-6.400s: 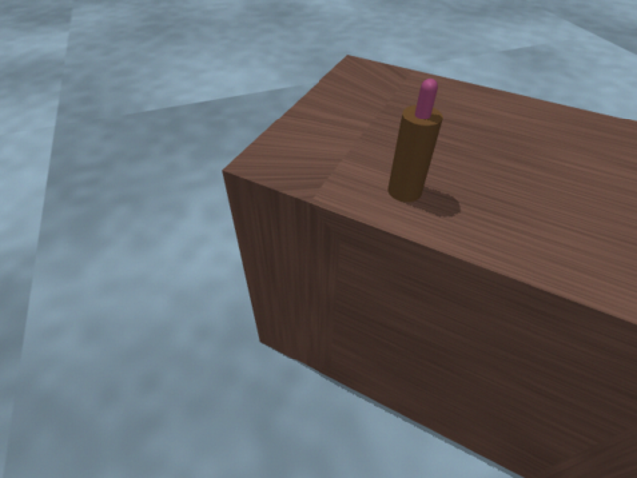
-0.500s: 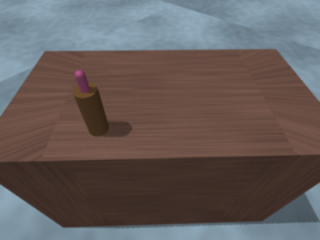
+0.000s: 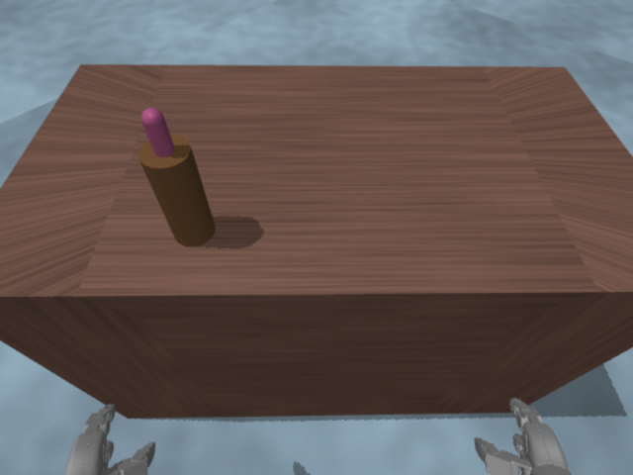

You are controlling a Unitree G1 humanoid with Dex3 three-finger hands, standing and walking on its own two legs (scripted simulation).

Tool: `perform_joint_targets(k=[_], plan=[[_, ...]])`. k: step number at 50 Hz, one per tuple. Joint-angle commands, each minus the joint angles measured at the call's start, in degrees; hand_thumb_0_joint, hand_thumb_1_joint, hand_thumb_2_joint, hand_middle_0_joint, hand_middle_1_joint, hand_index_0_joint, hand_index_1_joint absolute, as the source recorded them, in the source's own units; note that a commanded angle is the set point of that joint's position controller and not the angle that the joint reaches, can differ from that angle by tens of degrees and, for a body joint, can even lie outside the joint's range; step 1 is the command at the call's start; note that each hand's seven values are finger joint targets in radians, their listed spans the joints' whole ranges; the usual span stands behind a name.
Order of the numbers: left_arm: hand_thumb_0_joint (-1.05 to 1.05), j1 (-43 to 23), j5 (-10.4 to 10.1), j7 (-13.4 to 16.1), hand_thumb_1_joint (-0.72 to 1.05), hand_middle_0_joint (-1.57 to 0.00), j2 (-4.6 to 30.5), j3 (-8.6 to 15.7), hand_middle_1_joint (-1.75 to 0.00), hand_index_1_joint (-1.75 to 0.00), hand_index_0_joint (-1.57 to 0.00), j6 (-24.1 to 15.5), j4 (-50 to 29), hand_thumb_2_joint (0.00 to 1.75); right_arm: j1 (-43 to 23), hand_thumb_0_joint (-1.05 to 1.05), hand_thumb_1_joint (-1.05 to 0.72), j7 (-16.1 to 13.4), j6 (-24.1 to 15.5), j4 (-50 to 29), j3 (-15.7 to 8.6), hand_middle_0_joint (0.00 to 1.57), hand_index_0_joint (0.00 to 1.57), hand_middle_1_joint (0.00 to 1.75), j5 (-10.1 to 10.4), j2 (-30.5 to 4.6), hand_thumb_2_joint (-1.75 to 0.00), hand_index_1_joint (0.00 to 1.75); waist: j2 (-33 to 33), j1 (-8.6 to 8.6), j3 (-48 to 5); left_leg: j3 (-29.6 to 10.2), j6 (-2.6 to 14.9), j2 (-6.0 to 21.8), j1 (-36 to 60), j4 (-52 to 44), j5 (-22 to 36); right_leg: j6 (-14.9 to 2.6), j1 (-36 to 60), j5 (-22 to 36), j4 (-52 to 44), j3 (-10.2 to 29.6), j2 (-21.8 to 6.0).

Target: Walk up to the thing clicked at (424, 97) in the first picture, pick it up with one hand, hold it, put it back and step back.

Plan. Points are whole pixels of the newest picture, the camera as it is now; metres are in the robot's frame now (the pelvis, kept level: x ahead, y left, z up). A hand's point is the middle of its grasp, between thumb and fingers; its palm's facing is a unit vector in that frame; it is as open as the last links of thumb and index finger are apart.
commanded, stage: rise first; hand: left
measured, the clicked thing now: (175, 180) +0.48 +0.19 +0.09
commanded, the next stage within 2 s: go down in 1.58 s
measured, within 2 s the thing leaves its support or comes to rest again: neither
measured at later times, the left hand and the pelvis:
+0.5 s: hand (95, 412) +0.20 +0.25 +0.00, palm faces +0.29 -0.89 -0.36, open 17.1 cm; pelvis +0.02 +0.00 +0.00, yaw +1 degrees
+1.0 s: hand (53, 418) +0.18 +0.25 +0.08, palm faces +0.33 -0.85 -0.40, open 17.5 cm; pelvis +0.01 -0.01 +0.00, yaw +2 degrees
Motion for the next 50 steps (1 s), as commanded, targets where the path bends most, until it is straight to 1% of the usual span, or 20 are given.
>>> perform_joint_targets(k=[1, 5, 8, 10, 13, 15, 17, 20, 21, 24, 26, 27, 33, 38, 39, 40, 42, 47, 48, 50], plan=[[0.0, 4.36, 1.84, 1.24, 0.11, -0.05, 11.08, 7.09, -0.06, -0.04, -0.06, -1.47, -7.86, 0.17, 5.12, 0.0, -0.02, -0.61, -1.32, -4.53, -6.17, 0.05, 0.05, 0.05, -1.45, -9.68, -0.17, 0.05, 2.54, 0.7, -15.52, 2.88, 0.58, -1.55, 4.58, -1.94, 15.37, -2.67, 5.4, 14.72, -1.42, -4.2, 2.44], [0.0, 8.39, 1.31, 0.84, -0.08, -0.05, 9.24, 7.2, -0.05, -0.03, -0.06, -0.95, -18.12, 0.09, 7.61, 0.0, 0.16, -0.02, -0.35, -14.37, -3.64, 0.05, 0.05, 0.05, -0.99, -5.93, -0.12, 0.05, 0.95, 1.31, -15.35, 3.41, 0.48, -1.67, 4.8, -2.51, 17.85, -2.27, 6.38, 16.45, -2.37, -4.96, 2.33], [0.0, 3.42, 1.01, 1.08, -0.25, -0.04, 10.56, 8.08, -0.04, -0.03, -0.05, -1.52, -27.98, 0.06, 3.12, 0.0, 0.3, -0.28, -0.68, -22.85, -2.87, 0.05, 0.05, 0.05, -0.85, -6.12, -0.08, 0.05, 1.45, 1.48, -13.06, 3.6, 0.44, -1.56, 4.32, -3.49, 14.16, -2.19, 5.5, 12.74, -3.31, -4.94, 1.96], [0.0, 3.41, 1.01, 0.97, -0.34, -0.04, 7.78, 5.62, -0.04, -0.03, -0.04, -1.99, -32.37, 0.04, 3.2, 0.0, 0.37, -0.31, -1.18, -26.82, -1.29, 0.05, 0.05, 0.05, -0.81, -4.23, -0.06, 0.05, 1.61, 0.92, -10.15, 3.49, 0.65, -1.4, 3.95, -4.37, 11.15, -2.33, 4.55, 9.82, -3.65, -5.08, 2.08], [0.0, 6.37, 1.16, 1.74, -0.49, -0.04, 11.53, 9.62, -0.04, -0.04, -0.05, -2.6, -38.03, 0.01, 7.52, 0.0, 0.46, -0.91, -1.77, -27.53, -3.08, 0.05, 0.05, 0.05, -1.37, -6.18, -0.04, 0.05, 2.99, 1.01, -9.35, 3.34, 0.69, -1.46, 4.85, -4.29, 11.16, -2.42, 4.69, 9.71, -3.62, -5.19, 2.07], [0.0, 9.1, 1.22, 1.48, -0.52, -0.04, 9.27, 8.15, -0.04, -0.04, -0.05, -2.79, -43.03, 0.0, 8.12, 0.0, 0.5, -0.89, -2.16, -29.64, -3.9, 0.05, 0.05, 0.05, -1.7, -6.49, -0.03, 0.05, 2.68, 0.9, -10.94, 3.49, 0.69, -1.52, 6.21, -3.54, 13.57, -2.32, 5.85, 12.44, -3.04, -5.19, 2.12], [0.0, 11.2, 1.11, 1.67, -0.52, -0.04, 11.31, 11.11, -0.04, -0.03, -0.05, -2.87, -46.02, 0.0, 7.29, 0.0, 0.51, -1.0, -2.36, -28.85, -5.05, 0.05, 0.05, 0.05, -1.85, -7.29, -0.02, 0.05, 3.43, 1.66, -10.64, 3.1, 0.61, -1.34, 6.87, -3.43, 15.19, -2.56, 6.3, 13.45, -2.53, -5.32, 2.25], [0.0, 15.16, 1.14, 1.14, -0.53, -0.04, 9.92, 11.44, -0.04, -0.03, -0.05, -3.06, -49.06, 0.0, 11.21, 0.0, 0.52, -0.71, -1.98, -27.63, -5.91, 0.05, 0.05, 0.05, -2.02, -5.81, -0.02, 0.05, 1.4, 1.08, -9.33, 3.17, 0.95, -1.34, 7.39, -3.03, 16.42, -2.27, 6.72, 15.39, -2.65, -5.6, 2.06], [0.0, 15.42, 1.17, 0.72, -0.51, -0.03, 8.95, 10.32, -0.04, -0.03, -0.04, -3.28, -51.01, 0.0, 11.2, 0.0, 0.53, -0.29, -1.9, -27.9, -3.78, 0.05, 0.05, 0.05, -2.02, -3.85, -0.02, 0.05, 1.23, 1.41, -9.5, 3.09, 0.9, -1.33, 7.27, -3.1, 16.75, -2.23, 6.85, 15.39, -2.63, -5.83, 2.19], [0.0, 16.36, 1.06, 0.14, -0.52, -0.03, 9.42, 11.48, -0.04, -0.03, -0.04, -3.95, -53.75, 0.0, 9.19, 0.0, 0.53, 0.01, -1.7, -28.56, -5.45, 0.05, 0.05, 0.05, -2.22, -5.36, -0.02, 0.05, 0.24, 1.46, -8.06, 3.07, 0.97, -1.32, 6.95, -3.37, 15.48, -2.12, 6.46, 14.15, -2.94, -5.89, 2.16], [0.0, 16.18, 1.07, -0.16, -0.52, -0.03, 9.22, 11.54, -0.04, -0.03, -0.04, -4.72, -57.23, 0.0, 6.97, 0.0, 0.54, 0.49, -1.7, -29.12, -2.89, 0.05, 0.05, 0.05, -2.2, -2.33, -0.02, 0.05, 1.11, 2.41, -7.46, 3.05, 1.08, -1.58, 6.61, -3.73, 14.11, -2.15, 6.48, 12.64, -3.29, -5.88, 1.88], [0.0, 16.76, 1.12, -0.12, -0.53, -0.04, 10.76, 13.83, -0.04, -0.03, -0.04, -4.79, -55.81, 0.0, 8.34, 0.0, 0.53, 0.25, -1.55, -27.67, -4.7, 0.05, 0.05, 0.05, -2.35, -4.09, -0.02, 0.05, 0.24, 2.38, -6.85, 2.97, 1.1, -1.53, 6.37, -3.99, 12.55, -2.11, 6.27, 10.93, -3.67, -5.89, 2.03], [0.0, 18.43, 1.05, -0.45, -0.53, -0.04, 11.13, 14.95, -0.04, -0.03, -0.04, -7.25, -62.91, 0.0, 6.41, 0.0, 0.54, 0.0, -2.35, -28.49, -7.28, 0.05, 0.05, 0.05, -2.9, -6.67, -0.02, 0.05, 0.41, 2.29, -7.68, 2.7, 1.19, -1.63, 6.83, -3.9, 11.77, -2.15, 7.3, 9.95, -3.5, -5.99, 2.03], [0.0, 20.24, 1.13, -1.03, -0.55, -0.04, 9.8, 14.36, -0.04, -0.03, -0.04, -9.0, -65.7, 0.0, 6.22, 0.0, 0.53, 0.29, -2.58, -26.56, -6.07, 0.05, 0.05, 0.05, -2.84, -4.19, -0.02, 0.05, 1.56, 2.46, -6.58, 2.92, 1.37, -2.0, 7.06, -4.05, 10.62, -2.11, 6.23, 9.14, -3.6, -5.91, 1.69], [0.0, 19.61, 1.09, -0.99, -0.54, -0.04, 11.31, 16.43, -0.04, -0.04, -0.04, -9.25, -66.12, 0.0, 7.39, 0.0, 0.53, 0.23, -2.56, -26.61, -6.8, 0.05, 0.05, 0.05, -2.87, -4.55, -0.02, 0.05, 0.4, 2.25, -7.04, 2.85, 1.5, -1.99, 7.21, -3.75, 10.84, -1.92, 6.32, 9.36, -3.78, -5.97, 1.61], [0.0, 20.14, 1.2, -1.31, -0.54, -0.04, 9.49, 14.66, -0.04, -0.04, -0.04, -9.66, -66.87, 0.0, 7.87, 0.0, 0.53, 0.61, -2.5, -25.29, -3.82, 0.05, 0.05, 0.05, -2.83, -1.01, -0.02, 0.05, 1.31, 2.69, -6.51, 3.02, 1.51, -2.16, 7.11, -3.68, 11.07, -1.92, 6.25, 9.75, -3.85, -5.9, 1.45], [0.0, 19.89, 1.12, -1.22, -0.55, -0.04, 11.37, 16.75, -0.03, -0.04, -0.04, -10.06, -66.55, 0.01, 7.18, 0.0, 0.53, 0.05, -2.82, -26.78, -7.47, 0.05, 0.05, 0.05, -3.03, -5.44, -0.02, 0.05, -0.55, 2.09, -6.57, 2.74, 1.64, -2.04, 7.13, -3.86, 9.86, -1.8, 5.97, 8.64, -4.02, -6.0, 1.56], [0.0, 19.76, 0.95, -1.76, -0.55, -0.04, 10.56, 16.56, -0.04, -0.04, -0.03, -11.68, -69.6, 0.01, 6.72, 0.0, 0.53, 0.54, -3.38, -24.68, -6.58, 0.05, 0.05, 0.05, -2.76, -3.44, -0.02, 0.05, 1.81, 2.66, -4.56, 2.56, 1.4, -2.07, 6.03, -4.99, 6.39, -2.26, 4.92, 4.81, -4.06, -6.22, 1.75], [0.0, 19.99, 0.95, -1.64, -0.56, -0.04, 11.44, 17.4, -0.04, -0.04, -0.04, -11.86, -69.28, 0.01, 6.48, 0.0, 0.53, 0.31, -3.71, -26.58, -8.51, 0.05, 0.05, 0.05, -2.84, -5.84, -0.02, 0.05, 0.95, 2.22, -5.66, 2.56, 1.52, -2.05, 6.49, -4.71, 6.8, -2.06, 5.46, 5.36, -4.25, -6.13, 1.6], [0.0, 19.71, 0.94, -1.72, -0.55, -0.04, 11.22, 17.16, -0.04, -0.04, -0.04, -12.62, -71.28, 0.01, 6.34, 0.0, 0.53, 0.69, -3.92, -26.27, -5.71, 0.05, 0.05, 0.05, -2.57, -2.61, -0.02, 0.05, 1.3, 2.81, -5.16, 2.56, 1.7, -2.34, 6.14, -4.73, 6.55, -2.11, 5.2, 5.0, -4.35, -6.2, 1.45]])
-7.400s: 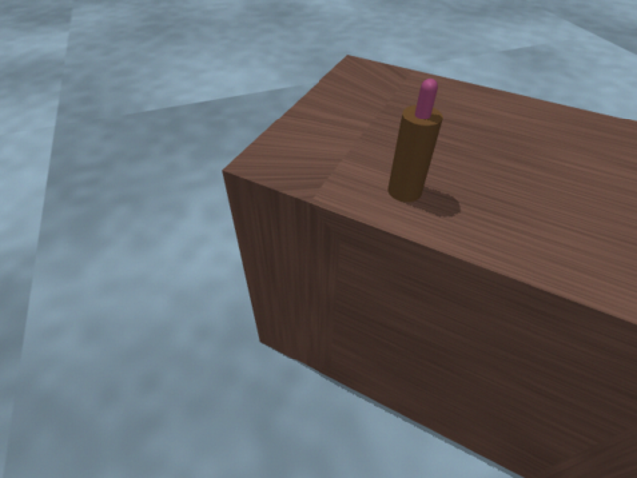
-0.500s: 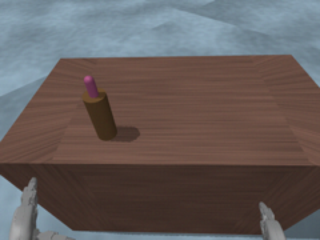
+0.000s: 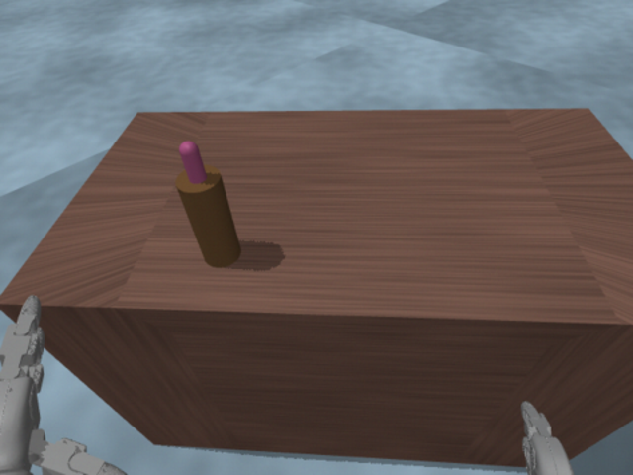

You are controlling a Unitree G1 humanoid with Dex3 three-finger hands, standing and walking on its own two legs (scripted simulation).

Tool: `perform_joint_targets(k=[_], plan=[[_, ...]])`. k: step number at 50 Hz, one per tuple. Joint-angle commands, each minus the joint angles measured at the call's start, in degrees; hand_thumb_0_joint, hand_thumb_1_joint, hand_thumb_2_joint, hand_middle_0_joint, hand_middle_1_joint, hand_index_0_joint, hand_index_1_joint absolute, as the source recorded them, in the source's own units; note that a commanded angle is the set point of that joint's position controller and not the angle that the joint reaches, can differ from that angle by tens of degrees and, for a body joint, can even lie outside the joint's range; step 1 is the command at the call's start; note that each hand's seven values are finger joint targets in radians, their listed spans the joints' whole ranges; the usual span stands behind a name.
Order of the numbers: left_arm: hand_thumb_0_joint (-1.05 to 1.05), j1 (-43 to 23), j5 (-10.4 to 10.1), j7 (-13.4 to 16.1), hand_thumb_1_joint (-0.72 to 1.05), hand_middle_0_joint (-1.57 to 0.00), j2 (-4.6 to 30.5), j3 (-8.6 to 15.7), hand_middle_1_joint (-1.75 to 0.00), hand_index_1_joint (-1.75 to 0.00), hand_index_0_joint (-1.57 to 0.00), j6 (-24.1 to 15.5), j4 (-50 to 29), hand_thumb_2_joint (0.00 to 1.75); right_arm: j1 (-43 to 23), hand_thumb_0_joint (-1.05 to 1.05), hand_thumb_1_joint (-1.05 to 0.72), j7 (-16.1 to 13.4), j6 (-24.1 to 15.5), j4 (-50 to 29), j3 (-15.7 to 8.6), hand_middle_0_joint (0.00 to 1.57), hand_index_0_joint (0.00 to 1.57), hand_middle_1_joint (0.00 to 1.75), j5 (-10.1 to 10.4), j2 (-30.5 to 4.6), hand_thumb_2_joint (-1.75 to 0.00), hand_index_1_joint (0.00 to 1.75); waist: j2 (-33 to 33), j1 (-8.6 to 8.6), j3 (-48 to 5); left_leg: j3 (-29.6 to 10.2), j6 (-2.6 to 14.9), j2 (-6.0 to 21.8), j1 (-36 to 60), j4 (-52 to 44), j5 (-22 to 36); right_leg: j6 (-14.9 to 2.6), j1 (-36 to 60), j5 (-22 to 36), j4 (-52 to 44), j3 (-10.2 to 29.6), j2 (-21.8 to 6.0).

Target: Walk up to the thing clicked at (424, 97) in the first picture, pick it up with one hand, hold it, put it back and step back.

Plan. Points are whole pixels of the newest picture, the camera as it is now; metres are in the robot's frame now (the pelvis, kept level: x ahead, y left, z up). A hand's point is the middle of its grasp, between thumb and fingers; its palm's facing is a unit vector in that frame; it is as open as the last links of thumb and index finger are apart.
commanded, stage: rise first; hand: left
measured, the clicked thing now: (206, 205) +0.48 +0.19 +0.09
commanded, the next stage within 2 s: go down in 0.58 s
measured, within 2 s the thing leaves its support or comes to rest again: neither
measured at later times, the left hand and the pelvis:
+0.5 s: hand (64, 386) +0.19 +0.25 +0.13, palm faces +0.31 -0.85 -0.42, open 17.6 cm; pelvis +0.00 +0.00 +0.00, yaw +0 degrees
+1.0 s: hand (53, 357) +0.21 +0.26 +0.14, palm faces +0.34 -0.86 -0.38, open 17.6 cm; pelvis +0.00 +0.00 -0.01, yaw +1 degrees
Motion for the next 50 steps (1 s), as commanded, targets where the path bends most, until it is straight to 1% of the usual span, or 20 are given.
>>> perform_joint_targets(k=[1, 3, 8, 9, 10, 12, 14, 16, 23, 24, 25, 27, 33, 34, 35, 36, 37, 38, 40, 50], plan=[[0.0, -4.88, -0.39, 0.79, -0.55, -0.04, 11.23, 7.36, -0.04, -0.04, -0.04, -5.34, -13.99, 0.02, -2.95, 0.0, 0.54, -0.15, -3.52, -6.06, -1.71, 0.05, 0.05, 0.05, 0.26, -5.73, -0.03, 0.05, -1.4, -0.19, -2.28, 4.83, 2.44, -2.37, -0.3, -3.64, 5.96, -1.16, -1.91, 6.26, -5.27, -3.82, 1.55], [0.0, -3.99, -0.35, 0.76, -0.57, -0.04, 10.59, 7.18, -0.04, -0.05, -0.04, -5.56, -12.85, 0.02, -5.27, 0.0, 0.53, -0.61, -4.27, -8.69, -4.64, 0.05, 0.05, 0.05, 0.0, -9.62, -0.03, 0.05, -3.49, -0.75, -2.61, 4.71, 2.56, -2.24, -0.04, -3.64, 5.16, -0.97, -1.88, 5.66, -5.44, -3.78, 1.56], [0.0, -5.45, -0.34, 0.83, -0.56, -0.04, 11.23, 7.9, -0.04, -0.04, -0.04, -6.8, -15.15, 0.03, -5.85, 0.0, 0.53, -0.08, -4.76, -8.17, -2.19, 0.05, 0.05, 0.05, 0.32, -6.62, -0.03, 0.05, -1.85, 0.42, -3.31, 4.32, 2.4, -2.24, -0.42, -4.07, 4.69, -1.29, -1.41, 4.77, -4.99, -4.12, 1.71], [0.0, -4.62, -0.28, 0.77, -0.57, -0.04, 10.71, 7.51, -0.04, -0.05, -0.03, -6.96, -14.44, 0.03, -7.46, 0.0, 0.53, -0.38, -5.22, -11.32, -4.74, 0.05, 0.05, 0.05, 0.21, -10.14, -0.03, 0.05, -3.51, -0.5, -3.78, 4.25, 2.44, -2.11, -0.13, -3.91, 4.78, -1.15, -1.12, 5.13, -4.94, -4.09, 1.91], [0.0, -4.93, -0.28, 0.63, -0.57, -0.04, 10.12, 7.16, -0.04, -0.05, -0.03, -7.37, -15.49, 0.03, -5.5, 0.0, 0.53, 0.02, -5.06, -8.22, -1.45, 0.05, 0.05, 0.05, 0.35, -5.75, -0.03, 0.05, -2.0, 0.37, -3.01, 4.25, 2.42, -2.09, -0.28, -4.2, 4.62, -1.36, -1.21, 4.68, -4.91, -4.31, 1.93], [0.0, -5.15, -0.32, 0.78, -0.57, -0.04, 11.18, 8.34, -0.04, -0.05, -0.03, -7.8, -15.47, 0.04, -4.93, 0.0, 0.53, -0.33, -5.23, -7.59, -4.06, 0.05, 0.05, 0.05, 0.21, -8.54, -0.04, 0.05, -2.01, -0.06, -2.78, 4.24, 2.29, -2.12, -0.24, -4.26, 4.59, -1.28, -1.53, 4.76, -4.79, -4.26, 2.02], [0.0, -4.42, -0.16, 0.77, -0.58, -0.04, 10.81, 8.05, -0.04, -0.05, -0.03, -8.08, -16.73, 0.05, -4.88, 0.0, 0.53, -0.09, -5.42, -8.64, -2.65, 0.05, 0.05, 0.05, 0.2, -6.93, -0.04, 0.05, -1.15, 0.52, -4.17, 4.35, 2.22, -2.05, 0.13, -4.06, 5.7, -1.4, -0.64, 5.81, -4.55, -4.2, 1.91], [0.0, -3.57, -0.28, 0.74, -0.59, -0.04, 11.05, 8.32, -0.04, -0.06, -0.03, -8.26, -15.48, 0.05, -5.24, 0.0, 0.52, -0.3, -5.64, -9.86, -5.11, 0.05, 0.05, 0.05, 0.27, -9.84, -0.04, 0.05, -2.15, 0.12, -4.11, 4.2, 2.17, -1.9, 0.07, -4.05, 6.2, -1.4, -0.49, 6.36, -4.32, -4.28, 2.09], [0.0, -4.11, -0.49, 0.53, -0.59, -0.04, 11.12, 8.81, -0.04, -0.06, -0.03, -9.24, -18.46, 0.07, -3.69, 0.0, 0.53, 0.56, -5.61, -8.97, -1.65, 0.05, 0.05, 0.05, 0.73, -4.8, -0.05, 0.05, -0.32, 0.81, -2.9, 4.65, 2.2, -2.27, -0.81, -3.96, 6.12, -1.42, -0.91, 6.13, -4.64, -4.09, 1.75], [0.0, -4.15, -0.58, 0.58, -0.59, -0.04, 11.39, 9.3, -0.05, -0.06, -0.03, -9.14, -17.56, 0.07, -5.27, 0.0, 0.53, 0.25, -5.78, -10.8, -4.13, 0.05, 0.05, 0.05, 0.59, -8.38, -0.05, 0.05, -2.07, 0.38, -2.79, 4.42, 2.21, -2.15, -1.08, -3.96, 5.64, -1.26, -0.87, 5.71, -4.74, -4.22, 1.95], [0.0, -4.0, -0.58, 0.39, -0.59, -0.04, 11.12, 8.99, -0.05, -0.06, -0.03, -9.17, -17.84, 0.07, -3.19, 0.0, 0.52, 0.45, -5.62, -8.87, -2.84, 0.05, 0.05, 0.05, 0.69, -6.3, -0.05, 0.05, -1.08, 0.4, -2.32, 4.5, 2.26, -2.17, -1.04, -3.94, 5.57, -1.33, -1.02, 5.79, -4.73, -4.21, 1.91], [0.0, -5.14, -0.74, 0.42, -0.6, -0.04, 12.03, 9.86, -0.05, -0.06, -0.03, -9.42, -19.03, 0.07, -4.66, 0.0, 0.52, 0.23, -5.87, -9.95, -4.63, 0.05, 0.05, 0.05, 0.74, -8.96, -0.05, 0.05, -0.66, 0.12, -2.2, 4.45, 2.09, -2.24, -0.74, -4.31, 4.57, -1.46, -1.82, 4.71, -4.73, -4.13, 2.04], [0.0, -4.19, -0.63, 0.44, -0.61, -0.05, 11.94, 10.28, -0.05, -0.07, -0.03, -9.7, -20.23, 0.09, -3.47, 0.0, 0.52, 0.33, -5.93, -8.28, -3.97, 0.05, 0.05, 0.05, 0.63, -7.45, -0.06, 0.05, -1.4, 0.6, -3.19, 4.1, 2.09, -1.98, -0.4, -3.82, 6.44, -1.39, -0.94, 6.44, -4.0, -4.52, 2.2], [0.0, -4.4, -0.51, 0.39, -0.61, -0.06, 11.47, 9.37, -0.08, -0.08, -0.06, -9.88, -20.96, 0.03, -3.59, 0.0, 0.5, 0.38, -6.03, -9.53, -3.89, 0.05, 0.05, 0.05, 0.66, -7.52, -0.05, 0.05, -0.72, 0.2, -3.45, 4.16, 2.03, -2.01, -0.01, -3.84, 6.47, -1.49, -0.94, 6.54, -3.96, -4.41, 2.23], [0.0, -5.93, -1.92, -1.06, -0.61, -0.03, 6.96, 9.18, -0.03, -0.06, 0.0, -11.57, -18.36, 0.1, -6.15, 0.0, 0.55, 0.86, -6.16, -11.85, -2.73, 0.05, 0.05, 0.05, -0.21, -7.52, -0.05, 0.05, -4.96, -0.7, -6.01, 3.94, 1.89, -2.04, -1.81, -0.58, 5.81, -0.73, -1.94, 5.64, -2.22, -4.11, 2.15], [0.0, -2.66, -0.58, 0.05, -0.61, -0.06, 13.13, 11.22, -0.08, -0.07, -0.06, -10.44, -18.61, 0.03, -4.27, 0.0, 0.5, 0.15, -6.01, -10.47, -5.47, 0.05, 0.05, 0.05, 0.61, -8.95, -0.05, 0.05, -2.52, 0.76, -4.73, 4.16, 2.23, -2.14, 0.66, -3.22, 7.6, -1.03, -0.23, 7.55, -3.89, -4.52, 1.87], [0.0, -5.87, -2.08, -1.21, -0.61, -0.07, 8.06, 10.61, -0.07, -0.08, -0.07, -12.07, -17.86, 0.04, -3.13, 0.0, 0.5, 0.91, -5.53, -9.66, -2.19, 0.05, 0.05, 0.05, -0.28, -6.19, -0.05, 0.05, -4.92, -0.79, -5.71, 3.97, 2.13, -2.15, -2.03, -0.27, 6.69, -0.7, -1.91, 6.85, -2.02, -3.93, 1.8], [0.0, -5.63, -2.03, -2.0, -0.61, -0.07, 8.6, 10.32, -0.08, -0.08, -0.07, -12.71, -17.53, 0.04, -4.03, 0.0, 0.5, 1.29, -5.19, -9.52, -1.23, 0.05, 0.05, 0.05, -0.1, -4.48, -0.05, 0.05, -4.05, 0.24, -5.5, 4.08, 2.09, -2.38, -2.61, 0.37, 6.91, -0.59, -2.04, 6.87, -1.51, -3.79, 1.43], [0.0, -7.6, -3.0, -2.57, -0.61, -0.07, 10.61, 12.59, -0.07, -0.07, -0.06, -12.31, -15.54, 0.03, -3.65, 0.0, 0.5, 0.77, -4.73, -10.3, -3.94, 0.05, 0.05, 0.05, -0.11, -7.97, -0.05, 0.05, -4.63, -0.39, -5.27, 4.21, 2.05, -2.46, -3.29, 0.53, 5.91, -0.44, -2.74, 6.5, -1.42, -3.64, 1.27], [0.0, -17.47, -4.71, -6.21, -0.61, -0.06, 13.56, 13.96, -0.06, -0.06, -0.06, -9.48, -13.91, 0.04, -4.2, 0.0, 0.5, 0.71, -3.45, -10.34, -1.38, 0.05, 0.05, 0.05, 0.38, -5.44, -0.05, 0.05, 0.14, -1.4, -4.58, 3.72, 1.7, -2.54, -5.03, 1.42, 4.2, -0.85, -5.27, 5.04, 0.41, -3.71, 1.47]])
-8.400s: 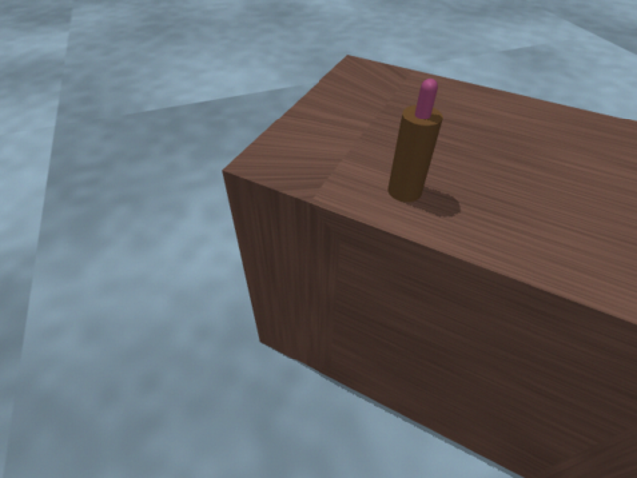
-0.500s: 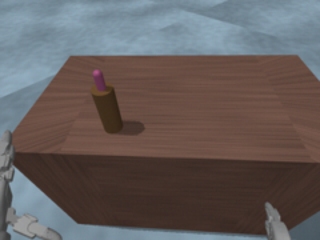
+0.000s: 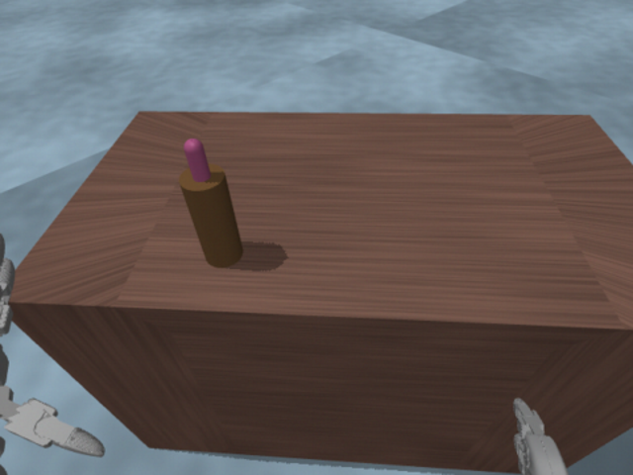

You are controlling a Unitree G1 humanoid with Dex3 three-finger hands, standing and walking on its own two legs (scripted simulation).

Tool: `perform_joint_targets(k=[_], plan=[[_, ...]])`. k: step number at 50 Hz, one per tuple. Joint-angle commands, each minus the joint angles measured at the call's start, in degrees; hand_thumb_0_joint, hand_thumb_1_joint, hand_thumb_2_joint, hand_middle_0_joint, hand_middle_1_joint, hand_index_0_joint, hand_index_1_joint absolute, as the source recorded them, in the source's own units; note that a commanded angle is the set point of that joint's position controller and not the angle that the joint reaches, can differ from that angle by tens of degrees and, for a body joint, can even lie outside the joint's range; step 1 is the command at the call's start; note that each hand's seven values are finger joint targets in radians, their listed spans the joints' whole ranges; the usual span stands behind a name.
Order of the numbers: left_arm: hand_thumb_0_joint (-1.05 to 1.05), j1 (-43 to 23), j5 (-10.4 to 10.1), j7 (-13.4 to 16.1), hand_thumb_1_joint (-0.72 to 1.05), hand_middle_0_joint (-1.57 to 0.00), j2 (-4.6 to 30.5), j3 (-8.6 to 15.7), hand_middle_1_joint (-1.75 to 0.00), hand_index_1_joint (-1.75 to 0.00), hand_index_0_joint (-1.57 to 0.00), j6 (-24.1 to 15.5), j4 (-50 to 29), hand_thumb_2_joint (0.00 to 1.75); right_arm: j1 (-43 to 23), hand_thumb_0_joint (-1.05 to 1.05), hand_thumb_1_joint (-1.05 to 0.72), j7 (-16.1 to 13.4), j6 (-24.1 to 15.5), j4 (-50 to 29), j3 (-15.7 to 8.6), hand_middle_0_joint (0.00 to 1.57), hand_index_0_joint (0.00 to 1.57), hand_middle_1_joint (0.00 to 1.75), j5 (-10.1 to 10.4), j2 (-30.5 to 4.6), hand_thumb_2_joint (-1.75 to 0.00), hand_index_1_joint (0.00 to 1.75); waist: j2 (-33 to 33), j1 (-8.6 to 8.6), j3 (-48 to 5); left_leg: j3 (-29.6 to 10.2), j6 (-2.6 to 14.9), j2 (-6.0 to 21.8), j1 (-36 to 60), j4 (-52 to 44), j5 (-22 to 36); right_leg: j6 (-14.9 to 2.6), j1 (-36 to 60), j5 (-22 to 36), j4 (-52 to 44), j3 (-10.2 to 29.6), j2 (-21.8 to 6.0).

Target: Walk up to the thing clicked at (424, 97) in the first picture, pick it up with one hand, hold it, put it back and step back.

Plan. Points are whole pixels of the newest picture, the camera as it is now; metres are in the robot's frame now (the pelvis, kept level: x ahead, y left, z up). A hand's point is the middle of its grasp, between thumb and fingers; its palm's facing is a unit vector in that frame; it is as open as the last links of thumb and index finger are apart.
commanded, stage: go down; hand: left
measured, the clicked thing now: (210, 204) +0.48 +0.18 +0.09
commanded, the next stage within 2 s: none
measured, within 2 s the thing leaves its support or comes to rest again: neither
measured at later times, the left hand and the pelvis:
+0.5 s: hand (43, 268) +0.30 +0.31 +0.16, palm faces +0.15 -0.98 -0.12, open 17.6 cm; pelvis +0.01 +0.00 +0.00, yaw +0 degrees
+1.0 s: hand (32, 242) +0.34 +0.34 +0.17, palm faces +0.10 -0.99 -0.01, open 17.7 cm; pelvis +0.00 +0.00 +0.00, yaw +0 degrees
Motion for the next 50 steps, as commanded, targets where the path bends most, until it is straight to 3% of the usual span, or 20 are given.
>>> perform_joint_targets(k=[1, 2, 3, 10, 11, 14, 15, 18, 19, 22, 27, 30, 36, 37, 41, 43, 44, 48, 49, 50], plan=[[0.0, -12.41, -2.76, -1.44, -0.61, -0.06, 12.75, 7.77, -0.05, -0.06, -0.05, -1.85, -10.48, 0.05, -6.61, 0.0, 0.5, -0.7, -3.09, -9.04, -0.61, 0.05, 0.05, 0.05, 0.49, -5.8, -0.05, 0.05, 0.6, -0.77, -3.38, 3.93, 1.48, -1.88, -0.92, -4.38, 7.2, -1.22, -1.01, 7.86, -4.85, -3.48, 2.08], [0.0, -13.06, -3.12, -2.15, -0.61, -0.06, 12.58, 7.41, -0.05, -0.06, -0.05, -1.19, -9.58, 0.05, -6.88, 0.0, 0.5, -1.12, -3.12, -10.11, -1.89, 0.05, 0.05, 0.05, 0.48, -7.33, -0.05, 0.05, 0.22, -1.46, -5.01, 3.83, 1.45, -1.74, 0.18, -4.27, 8.43, -1.29, -0.66, 9.04, -4.64, -3.42, 2.21], [0.0, -13.47, -3.76, -2.91, -0.61, -0.05, 12.93, 7.87, -0.05, -0.06, -0.05, -0.34, -7.51, 0.06, -5.41, 0.0, 0.51, -1.25, -2.96, -8.23, -0.41, 0.05, 0.05, 0.05, 0.57, -5.89, -0.05, 0.05, -0.16, -1.3, -3.81, 3.54, 1.52, -1.64, -0.37, -4.21, 8.48, -1.3, -0.94, 9.0, -4.52, -3.63, 2.36], [0.0, -26.17, -8.37, -9.21, -0.6, -0.04, 19.52, 11.76, -0.05, -0.06, -0.04, 5.06, 1.92, 0.08, -8.18, 0.0, 0.51, -3.4, -2.69, -9.27, -0.08, 0.05, 0.05, 0.05, 1.11, -8.22, -0.06, 0.05, -1.49, -1.92, -8.92, 3.29, 1.91, -1.42, 0.64, -3.83, 11.01, -1.19, 0.09, 11.92, -4.77, -2.9, 1.92], [0.0, -27.87, -8.78, -10.22, -0.6, -0.04, 20.18, 11.96, -0.05, -0.06, -0.04, 5.81, 2.76, 0.09, -7.12, 0.0, 0.52, -3.49, -2.67, -8.12, 2.14, 0.05, 0.05, 0.05, 1.21, -6.02, -0.05, 0.05, -0.6, -1.33, -9.3, 3.19, 1.98, -1.54, 0.62, -3.78, 11.69, -1.31, 0.61, 12.46, -4.63, -3.03, 1.84], [0.0, -33.61, -9.62, -13.33, -0.56, -0.03, 24.06, 13.52, -0.05, -0.06, -0.03, 7.77, 6.96, 0.09, -7.54, 0.0, 0.52, -4.41, -3.64, -9.67, 1.46, 0.05, 0.05, 0.05, 1.41, -7.86, -0.05, 0.05, 0.01, -1.87, -11.54, 3.39, 2.07, -1.8, 1.6, -3.47, 13.1, -1.28, 0.81, 13.73, -4.37, -2.79, 1.74], [0.0, -35.58, -9.87, -14.57, -0.57, -0.04, 24.08, 12.87, -0.04, -0.05, -0.03, 8.39, 7.25, 0.09, -7.05, 0.0, 0.52, -4.4, -3.69, -8.24, 3.45, 0.05, 0.05, 0.05, 1.42, -5.97, -0.05, 0.05, 1.69, -1.58, -11.84, 3.45, 2.05, -1.89, 1.78, -3.49, 13.25, -1.33, 0.56, 13.87, -4.54, -2.78, 1.66], [0.0, -38.92, -10.87, -17.48, -0.54, -0.03, 25.61, 13.38, -0.04, -0.05, -0.02, 11.04, 13.46, 0.1, -5.81, 0.0, 0.53, -5.08, -4.5, -7.87, 1.74, 0.05, 0.05, 0.05, 1.44, -8.53, -0.05, 0.05, 2.15, -2.52, -11.33, 3.4, 2.0, -1.9, 1.47, -3.69, 13.24, -1.58, -0.53, 13.98, -4.61, -2.76, 1.73], [0.0, -39.83, -11.37, -18.44, -0.55, -0.03, 27.04, 14.28, -0.03, -0.05, -0.02, 12.11, 15.56, 0.09, -5.25, 0.0, 0.52, -5.01, -4.56, -5.34, 2.85, 0.05, 0.05, 0.05, 1.6, -7.59, -0.05, 0.05, 3.67, -1.58, -9.73, 3.35, 1.91, -1.96, 0.36, -4.08, 12.37, -1.69, -1.28, 12.86, -4.83, -2.93, 1.72], [0.0, -43.49, -11.94, -20.96, -0.57, -0.03, 28.35, 14.34, -0.03, -0.04, -0.02, 14.26, 18.7, 0.09, -4.71, 0.0, 0.53, -5.09, -5.58, -8.61, 2.73, 0.05, 0.05, 0.05, 1.66, -9.01, -0.05, 0.05, 2.85, -2.46, -12.12, 2.92, 1.66, -1.32, 1.38, -4.11, 15.16, -2.0, -0.93, 14.91, -4.38, -3.33, 2.2], [0.0, -46.56, -12.08, -23.44, -0.58, -0.04, 28.6, 14.28, -0.03, -0.04, -0.03, 16.18, 21.59, 0.08, -3.75, 0.0, 0.53, -5.3, -6.37, -8.75, 4.53, 0.05, 0.05, 0.05, 1.1, -8.11, -0.05, 0.05, 2.93, -1.45, -14.69, 2.63, 1.64, -1.04, 2.73, -3.36, 19.93, -2.1, -0.48, 18.34, -3.62, -3.53, 2.42], [0.0, -48.59, -11.71, -23.8, -0.58, -0.03, 30.36, 14.93, -0.03, -0.04, -0.03, 16.48, 22.44, 0.09, -4.95, 0.0, 0.53, -5.43, -7.03, -10.21, 3.93, 0.05, 0.05, 0.05, 0.97, -9.08, -0.05, 0.05, 2.94, -0.99, -13.62, 2.68, 1.6, -1.09, 1.61, -3.76, 18.08, -2.13, -1.14, 16.28, -3.97, -3.54, 2.56], [0.0, -53.73, -11.72, -24.09, -0.6, -0.03, 32.58, 15.61, -0.03, -0.04, -0.03, 17.03, 25.04, 0.09, -3.82, 0.0, 0.54, -5.92, -7.63, -10.39, 4.57, 0.05, 0.05, 0.05, 0.68, -8.99, -0.05, 0.05, 3.84, -1.64, -14.71, 2.86, 1.74, -1.21, 1.93, -3.74, 15.59, -2.07, -1.87, 14.59, -4.6, -3.33, 2.53], [0.0, -55.11, -11.76, -24.18, -0.58, -0.04, 33.91, 16.31, -0.03, -0.04, -0.03, 17.2, 25.92, 0.08, -3.91, 0.0, 0.54, -6.44, -7.73, -10.47, 3.15, 0.05, 0.05, 0.05, 0.57, -10.79, -0.05, 0.05, 3.37, -2.36, -16.51, 2.84, 1.84, -1.24, 2.72, -3.42, 16.42, -1.91, -1.82, 15.74, -4.54, -3.11, 2.41], [0.0, -60.1, -11.3, -25.94, -0.6, -0.03, 35.73, 15.35, -0.03, -0.04, -0.03, 17.82, 30.34, 0.08, -3.39, 0.0, 0.54, -7.13, -8.41, -8.5, 3.87, 0.05, 0.05, 0.05, 0.71, -10.43, -0.05, 0.05, 4.66, -3.21, -14.85, 2.4, 1.85, -1.03, 2.86, -3.62, 16.62, -2.01, -3.56, 15.92, -4.4, -3.18, 2.54], [0.0, -61.66, -11.02, -27.23, -0.61, -0.03, 35.99, 14.58, -0.03, -0.04, -0.03, 17.82, 32.78, 0.08, -4.18, 0.0, 0.54, -7.15, -8.59, -7.49, 6.36, 0.05, 0.05, 0.05, 0.57, -8.09, -0.05, 0.05, 4.53, -3.03, -13.92, 2.61, 2.15, -1.34, 1.65, -3.6, 15.45, -1.84, -4.34, 15.26, -4.79, -2.88, 2.35], [0.0, -62.2, -10.8, -27.66, -0.61, -0.03, 36.69, 14.48, -0.04, -0.05, -0.03, 17.86, 34.86, 0.09, -4.45, 0.0, 0.54, -7.51, -8.95, -7.41, 5.1, 0.05, 0.05, 0.05, 0.44, -9.35, -0.05, 0.05, 4.19, -3.43, -13.64, 2.59, 2.19, -1.47, 1.78, -3.67, 14.13, -1.82, -5.07, 14.24, -4.89, -2.89, 2.42], [0.0, -64.14, -10.9, -28.99, -0.61, -0.03, 38.02, 14.39, -0.03, -0.04, -0.03, 17.81, 39.19, 0.08, -3.48, 0.0, 0.54, -7.75, -9.39, -7.08, 6.23, 0.05, 0.05, 0.05, 0.05, -9.15, -0.05, 0.05, 4.17, -3.55, -13.89, 2.74, 2.39, -1.71, 1.26, -3.73, 10.69, -1.72, -6.47, 11.54, -5.71, -2.95, 2.58], [0.0, -65.19, -10.99, -29.05, -0.61, -0.03, 38.63, 14.53, -0.03, -0.03, -0.04, 17.85, 39.38, 0.07, -3.27, 0.0, 0.55, -7.64, -9.4, -6.7, 8.25, 0.05, 0.05, 0.05, -0.01, -7.53, -0.05, 0.05, 4.72, -3.22, -14.99, 2.86, 2.49, -1.86, 1.18, -3.36, 10.72, -1.6, -5.99, 11.72, -5.75, -2.88, 2.44], [0.0, -65.1, -11.05, -28.89, -0.61, -0.03, 38.53, 14.78, -0.03, -0.04, -0.03, 17.89, 40.81, 0.07, -2.74, 0.0, 0.55, -7.83, -9.53, -7.48, 7.02, 0.05, 0.05, 0.05, -0.14, -8.99, -0.05, 0.05, 3.55, -3.73, -15.89, 2.64, 2.4, -1.71, 1.29, -3.4, 10.99, -1.72, -5.83, 11.9, -5.48, -3.04, 2.62]])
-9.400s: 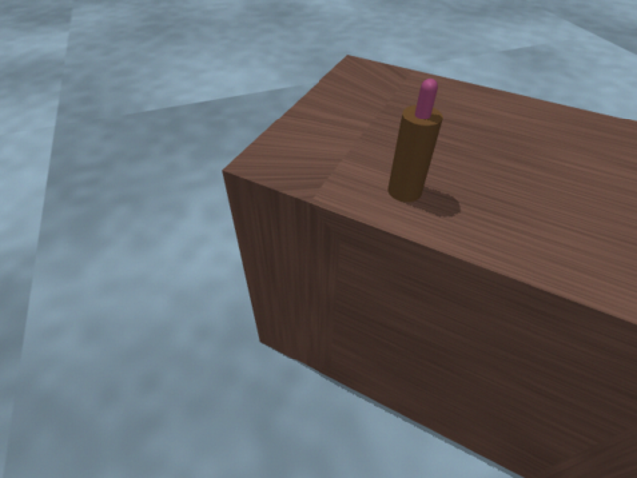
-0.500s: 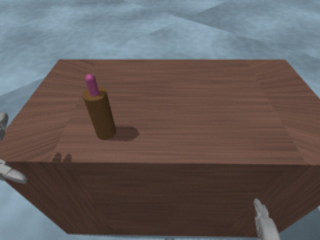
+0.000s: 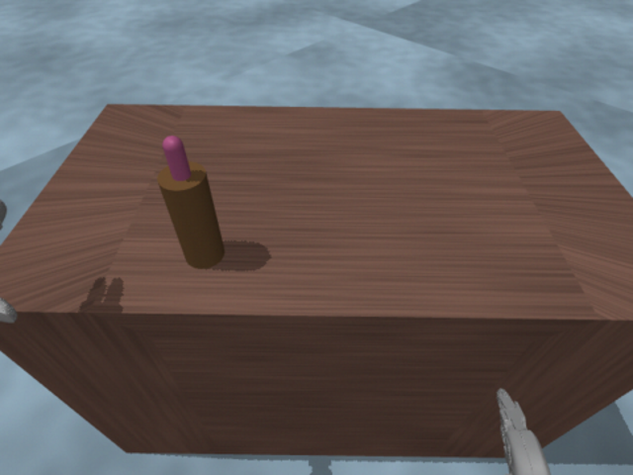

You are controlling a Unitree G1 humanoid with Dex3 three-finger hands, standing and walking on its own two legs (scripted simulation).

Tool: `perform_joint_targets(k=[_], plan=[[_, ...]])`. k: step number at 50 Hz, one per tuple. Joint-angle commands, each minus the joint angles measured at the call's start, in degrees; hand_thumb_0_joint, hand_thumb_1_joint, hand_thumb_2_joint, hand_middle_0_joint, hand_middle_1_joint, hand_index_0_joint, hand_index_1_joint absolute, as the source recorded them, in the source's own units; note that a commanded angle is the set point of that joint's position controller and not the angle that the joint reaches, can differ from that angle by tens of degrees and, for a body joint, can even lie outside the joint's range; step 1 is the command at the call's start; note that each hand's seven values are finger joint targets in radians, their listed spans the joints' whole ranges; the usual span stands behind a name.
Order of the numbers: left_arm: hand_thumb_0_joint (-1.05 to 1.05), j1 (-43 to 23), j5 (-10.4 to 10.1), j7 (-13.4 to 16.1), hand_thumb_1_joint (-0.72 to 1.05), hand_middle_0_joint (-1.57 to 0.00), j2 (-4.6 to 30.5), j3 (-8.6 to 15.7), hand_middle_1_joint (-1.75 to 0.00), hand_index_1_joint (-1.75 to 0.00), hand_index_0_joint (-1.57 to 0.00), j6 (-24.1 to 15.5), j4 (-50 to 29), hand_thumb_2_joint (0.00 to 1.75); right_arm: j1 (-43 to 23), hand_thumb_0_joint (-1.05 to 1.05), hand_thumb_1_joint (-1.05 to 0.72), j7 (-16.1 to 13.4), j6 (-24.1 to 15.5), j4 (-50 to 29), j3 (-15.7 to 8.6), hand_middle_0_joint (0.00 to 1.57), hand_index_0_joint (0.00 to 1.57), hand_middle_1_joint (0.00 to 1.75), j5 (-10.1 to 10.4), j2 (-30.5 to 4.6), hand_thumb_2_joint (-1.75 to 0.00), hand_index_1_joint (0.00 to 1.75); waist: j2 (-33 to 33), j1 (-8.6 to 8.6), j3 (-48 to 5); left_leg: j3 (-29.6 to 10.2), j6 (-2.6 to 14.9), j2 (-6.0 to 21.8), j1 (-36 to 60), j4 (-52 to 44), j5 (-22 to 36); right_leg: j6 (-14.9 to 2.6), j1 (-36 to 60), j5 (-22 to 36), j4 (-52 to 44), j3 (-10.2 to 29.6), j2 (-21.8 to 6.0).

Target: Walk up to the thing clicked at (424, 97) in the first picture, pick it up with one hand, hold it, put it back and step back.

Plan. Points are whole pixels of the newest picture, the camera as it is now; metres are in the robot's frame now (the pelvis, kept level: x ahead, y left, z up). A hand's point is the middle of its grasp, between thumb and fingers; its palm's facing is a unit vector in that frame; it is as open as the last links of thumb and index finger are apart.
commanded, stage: go down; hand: left
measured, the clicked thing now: (190, 204) +0.48 +0.18 +0.09
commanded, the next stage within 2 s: approach in 1.70 s
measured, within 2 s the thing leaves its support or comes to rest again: neither
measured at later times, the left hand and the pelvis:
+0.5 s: hand out of the picture +0.36 +0.35 +0.16, palm faces +0.12 -0.99 -0.01, open 17.7 cm; pelvis +0.01 +0.00 +0.00, yaw -1 degrees
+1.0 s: hand out of the picture +0.38 +0.37 +0.17, palm faces +0.13 -0.99 -0.01, open 17.7 cm; pelvis +0.00 +0.01 -0.01, yaw +0 degrees
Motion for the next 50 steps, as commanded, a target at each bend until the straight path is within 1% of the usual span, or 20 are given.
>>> perform_joint_targets(k=[1, 2, 5, 9, 10, 11, 12, 20, 24, 25, 29, 32, 33, 34, 36, 38, 41, 43, 46, 50], plan=[[0.0, -21.69, -1.42, -0.37, -0.61, -0.03, 21.7, 4.48, -0.03, -0.04, -0.04, -3.76, -8.22, 0.07, -3.79, 0.0, 0.55, -0.92, -3.71, -8.98, -2.53, 0.05, 0.05, 0.05, -0.35, -8.0, -0.05, 0.05, 5.55, -0.13, -12.75, 2.34, 2.03, -2.07, 7.74, -3.23, 11.12, -1.87, -0.16, 10.82, -3.95, -3.23, 2.16], [0.0, -22.13, -1.22, -0.21, -0.61, -0.03, 22.71, 4.92, -0.04, -0.05, -0.04, -4.05, -6.83, 0.07, -2.59, 0.0, 0.55, -1.04, -3.82, -9.97, -3.89, 0.05, 0.05, 0.05, -0.39, -9.63, -0.05, 0.05, 4.33, -0.94, -13.63, 2.22, 1.95, -1.8, 8.08, -2.91, 12.65, -1.8, -0.2, 12.02, -3.78, -3.2, 2.24], [0.0, -23.17, -0.47, 0.22, -0.61, -0.04, 22.83, 4.33, -0.04, -0.04, -0.04, -4.58, -5.27, 0.07, -2.52, 0.0, 0.55, -0.85, -3.82, -7.11, -2.13, 0.05, 0.05, 0.05, -0.65, -7.64, -0.05, 0.05, 5.57, 0.1, -12.02, 2.09, 1.83, -1.78, 6.92, -2.54, 13.25, -1.89, -1.1, 12.09, -3.22, -3.18, 2.29], [0.0, -25.12, 0.04, 0.35, -0.61, -0.04, 25.23, 5.06, -0.04, -0.04, -0.04, -6.01, -5.78, 0.07, -6.18, 0.0, 0.55, -1.19, -4.28, -9.42, -1.77, 0.05, 0.05, 0.05, -0.64, -7.41, -0.05, 0.05, 5.11, 0.42, -16.21, 2.41, 2.28, -2.28, 6.63, -1.69, 13.78, -1.54, 0.97, 13.41, -2.99, -2.59, 1.84], [0.0, -26.22, -0.04, 0.3, -0.61, -0.04, 25.09, 4.73, -0.03, -0.04, -0.04, -6.37, -5.28, 0.06, -6.39, 0.0, 0.54, -1.35, -4.29, -8.57, -2.71, 0.05, 0.05, 0.05, -0.58, -8.17, -0.05, 0.05, 5.41, -0.31, -15.11, 2.34, 2.25, -2.21, 6.66, -1.67, 12.68, -1.49, -0.34, 12.35, -3.15, -2.54, 1.94], [0.0, -25.65, 0.27, 0.12, -0.61, -0.04, 25.58, 5.0, -0.04, -0.05, -0.03, -6.55, -4.56, 0.08, -5.37, 0.0, 0.54, -1.21, -4.19, -7.55, -0.95, 0.05, 0.05, 0.05, -0.59, -6.87, -0.05, 0.05, 5.79, 0.17, -15.08, 2.09, 2.02, -1.93, 6.99, -1.83, 13.18, -1.69, -0.73, 12.27, -3.02, -2.76, 2.09], [0.0, -26.5, 0.35, 0.12, -0.61, -0.04, 25.68, 4.53, -0.04, -0.04, -0.04, -6.73, -4.52, 0.07, -6.43, 0.0, 0.55, -1.34, -4.32, -7.67, -1.54, 0.05, 0.05, 0.05, -0.47, -6.86, -0.05, 0.05, 6.95, -0.08, -14.78, 2.18, 1.97, -2.09, 6.54, -1.89, 12.23, -1.78, -0.9, 11.61, -3.03, -2.62, 2.03], [0.0, -25.8, 0.21, -1.29, -0.61, -0.05, 26.41, 4.34, -0.04, -0.05, -0.05, -6.6, -2.89, 0.07, -3.78, 0.0, 0.54, -1.28, -4.09, -3.28, -1.25, 0.05, 0.05, 0.05, -0.73, -6.7, -0.05, 0.05, 10.06, -0.72, -16.13, 1.59, 1.42, -1.12, 8.45, -0.69, 18.37, -2.26, -3.03, 14.9, -1.84, -3.1, 2.5], [0.0, -26.33, 0.11, -1.41, -0.61, -0.05, 26.99, 4.64, -0.04, -0.05, -0.05, -6.68, -2.12, 0.06, -5.19, 0.0, 0.53, -1.53, -4.58, -6.08, -2.53, 0.05, 0.05, 0.05, -0.81, -8.58, -0.05, 0.05, 6.75, -1.76, -16.77, 1.94, 2.04, -1.38, 8.23, 0.06, 18.49, -1.69, -2.03, 16.48, -1.92, -2.96, 2.35], [0.0, -26.34, 0.13, -1.58, -0.61, -0.04, 26.9, 4.7, -0.04, -0.05, -0.04, -6.54, -2.22, 0.08, -4.19, 0.0, 0.54, -1.52, -4.41, -4.98, -1.59, 0.05, 0.05, 0.05, -0.87, -7.52, -0.05, 0.05, 6.77, -1.33, -18.02, 1.78, 2.1, -1.36, 8.3, 0.41, 20.34, -1.81, -1.5, 17.85, -1.41, -2.88, 2.32], [0.0, -27.18, 0.41, -1.69, -0.61, -0.05, 27.63, 4.58, -0.04, -0.05, -0.05, -6.7, -0.69, 0.07, -5.52, 0.0, 0.53, -1.84, -4.58, -6.01, -3.46, 0.05, 0.05, 0.05, -0.84, -9.76, -0.06, 0.05, 5.83, -1.68, -17.69, 1.4, 1.96, -1.21, 8.03, 0.19, 19.11, -1.94, -2.71, 16.17, -1.23, -3.1, 2.45], [0.0, -27.94, 0.24, -2.12, -0.61, -0.05, 28.32, 4.85, -0.04, -0.05, -0.05, -6.82, 0.66, 0.06, -5.08, 0.0, 0.54, -1.77, -4.31, -3.53, -1.58, 0.05, 0.05, 0.05, -0.73, -7.28, -0.05, 0.05, 7.83, -1.41, -16.06, 1.55, 1.94, -1.45, 7.15, 0.48, 18.55, -1.95, -3.68, 15.59, -1.24, -2.98, 2.34], [0.0, -27.89, 0.28, -2.36, -0.61, -0.05, 28.09, 4.5, -0.04, -0.05, -0.05, -6.87, 1.36, 0.07, -4.97, 0.0, 0.53, -1.77, -4.42, -4.52, -2.29, 0.05, 0.05, 0.05, -0.75, -8.38, -0.05, 0.05, 6.75, -2.17, -16.2, 1.49, 1.88, -1.23, 7.37, 0.39, 19.06, -1.94, -3.64, 15.78, -1.11, -3.11, 2.46], [0.0, -28.55, 0.4, -2.37, -0.61, -0.05, 28.51, 4.5, -0.04, -0.05, -0.05, -6.98, 0.65, 0.07, -5.42, 0.0, 0.53, -1.63, -4.36, -4.14, -1.18, 0.05, 0.05, 0.05, -0.68, -7.08, -0.05, 0.05, 7.87, -1.49, -17.04, 1.52, 1.92, -1.39, 7.65, 0.52, 19.47, -1.98, -3.66, 16.03, -1.11, -3.0, 2.31], [0.0, -28.86, 0.47, -2.45, -0.61, -0.05, 30.0, 5.36, -0.05, -0.06, -0.05, -7.01, 1.26, 0.07, -5.63, 0.0, 0.53, -1.95, -4.28, -4.54, -2.08, 0.05, 0.05, 0.05, -0.82, -8.12, -0.06, 0.05, 6.61, -1.31, -17.66, 1.92, 2.37, -1.81, 6.47, 1.26, 19.34, -1.63, -2.67, 17.34, -0.95, -2.58, 2.07], [0.0, -30.67, 0.88, -2.44, -0.61, -0.05, 30.61, 4.84, -0.05, -0.05, -0.05, -7.07, 0.88, 0.06, -5.89, 0.0, 0.53, -1.8, -4.11, -4.54, -0.44, 0.05, 0.05, 0.05, -0.73, -6.51, -0.05, 0.05, 8.19, -1.28, -18.34, 2.03, 2.36, -2.04, 6.34, 1.22, 18.67, -1.68, -2.56, 16.78, -1.04, -2.43, 1.92], [0.0, -31.09, 1.01, -2.56, -0.61, -0.05, 30.79, 4.64, -0.04, -0.05, -0.05, -7.12, 1.93, 0.06, -6.43, 0.0, 0.53, -2.18, -4.44, -5.53, -3.02, 0.05, 0.05, 0.05, -0.92, -9.32, -0.06, 0.05, 8.35, -2.48, -19.02, 1.59, 2.02, -1.56, 7.75, 1.27, 18.16, -1.89, -4.09, 15.45, -0.86, -2.78, 2.21], [0.0, -31.53, 1.28, -2.34, -0.61, -0.05, 31.21, 4.8, -0.04, -0.05, -0.05, -7.26, 2.25, 0.06, -6.88, 0.0, 0.53, -2.08, -4.41, -4.81, -1.44, 0.05, 0.05, 0.05, -0.84, -7.62, -0.05, 0.05, 8.98, -1.98, -18.52, 1.44, 1.91, -1.51, 6.63, 1.21, 17.45, -2.03, -4.36, 14.62, -0.71, -2.84, 2.27], [0.0, -32.37, 1.16, -2.25, -0.61, -0.05, 32.21, 5.2, -0.05, -0.05, -0.06, -7.53, 3.68, 0.05, -7.53, 0.0, 0.53, -2.35, -4.51, -4.97, -2.77, 0.05, 0.05, 0.05, -0.9, -8.97, -0.05, 0.05, 7.51, -2.16, -18.57, 1.54, 2.15, -1.7, 5.09, 1.52, 15.5, -1.82, -3.95, 13.81, -0.59, -2.67, 2.26], [0.0, -31.95, 1.54, -2.63, -0.61, -0.06, 32.36, 4.71, -0.05, -0.05, -0.06, -7.5, 5.7, 0.05, -6.58, 0.0, 0.53, -2.28, -4.41, -4.81, -1.9, 0.05, 0.05, 0.05, -0.86, -8.24, -0.05, 0.05, 8.46, -2.44, -18.1, 1.41, 1.97, -1.4, 5.36, 2.0, 16.59, -2.0, -5.42, 13.92, -0.11, -2.88, 2.45]])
